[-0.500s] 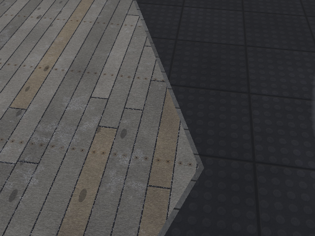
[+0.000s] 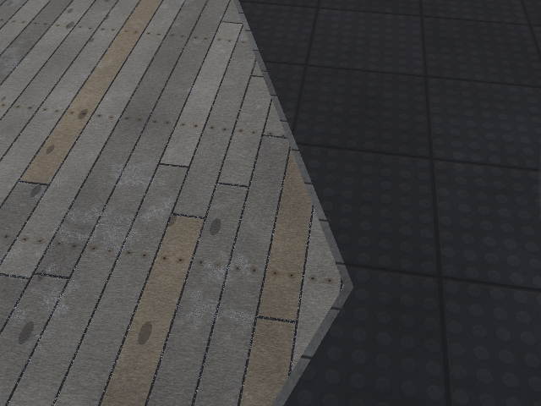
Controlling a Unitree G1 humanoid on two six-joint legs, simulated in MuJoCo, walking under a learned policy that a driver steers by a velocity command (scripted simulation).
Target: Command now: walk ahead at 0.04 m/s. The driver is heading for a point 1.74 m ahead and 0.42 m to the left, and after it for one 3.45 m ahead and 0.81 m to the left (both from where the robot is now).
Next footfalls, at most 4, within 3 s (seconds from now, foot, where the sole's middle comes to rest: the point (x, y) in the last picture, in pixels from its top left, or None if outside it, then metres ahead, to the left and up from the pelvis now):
0.72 left None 0.43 0.11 -0.78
1.20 right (298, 367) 0.61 -0.04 -0.78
1.66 left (170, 351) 0.65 0.29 -0.78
2.18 right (205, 235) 1.03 0.23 -0.78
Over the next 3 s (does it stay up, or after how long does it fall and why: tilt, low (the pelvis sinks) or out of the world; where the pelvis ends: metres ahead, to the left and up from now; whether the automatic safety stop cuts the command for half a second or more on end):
stays up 1.25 0.37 0.01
